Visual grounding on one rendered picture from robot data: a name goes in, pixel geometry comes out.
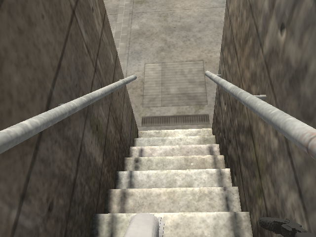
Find stairs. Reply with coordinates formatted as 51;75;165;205
90;128;253;237

